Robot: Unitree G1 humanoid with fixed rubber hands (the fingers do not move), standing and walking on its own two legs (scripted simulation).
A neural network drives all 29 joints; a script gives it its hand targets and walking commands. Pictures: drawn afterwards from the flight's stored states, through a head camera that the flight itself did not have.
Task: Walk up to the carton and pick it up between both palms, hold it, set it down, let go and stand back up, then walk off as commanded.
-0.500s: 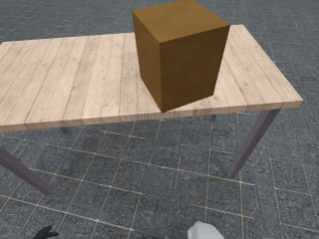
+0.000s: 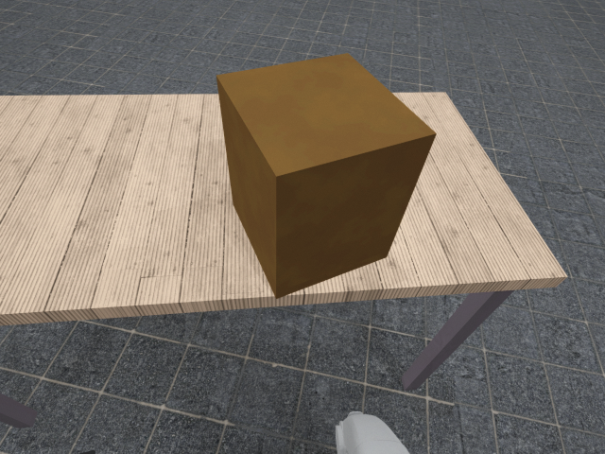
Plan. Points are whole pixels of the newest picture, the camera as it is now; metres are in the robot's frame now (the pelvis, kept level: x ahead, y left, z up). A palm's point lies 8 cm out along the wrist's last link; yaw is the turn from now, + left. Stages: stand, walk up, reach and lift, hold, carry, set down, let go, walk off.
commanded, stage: walk up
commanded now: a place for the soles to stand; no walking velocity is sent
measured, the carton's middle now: (311, 177) +0.47 +0.00 +0.10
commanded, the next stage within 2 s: none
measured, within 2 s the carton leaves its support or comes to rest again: neither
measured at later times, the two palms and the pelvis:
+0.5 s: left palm (119, 426) +0.18 +0.27 -0.13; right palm (556, 432) +0.16 -0.38 -0.13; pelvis +0.07 -0.06 -0.03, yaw +5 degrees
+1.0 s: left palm out of the picture +0.10 +0.30 -0.12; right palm (507, 398) +0.21 -0.31 -0.12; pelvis +0.06 -0.03 -0.01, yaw +6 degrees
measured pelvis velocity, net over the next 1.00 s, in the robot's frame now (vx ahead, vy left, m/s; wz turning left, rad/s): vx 0.06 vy -0.03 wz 0.10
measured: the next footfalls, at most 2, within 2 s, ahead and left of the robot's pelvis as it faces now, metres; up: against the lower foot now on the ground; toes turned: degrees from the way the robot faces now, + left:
right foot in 0.16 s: +0.15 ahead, -0.18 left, +0.00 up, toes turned +3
left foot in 0.48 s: +0.11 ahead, +0.10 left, +0.00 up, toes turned +7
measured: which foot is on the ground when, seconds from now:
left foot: down 0.00-0.18, up 0.20-0.46, down 0.48-1.00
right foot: up 0.00-0.14, down 0.16-1.00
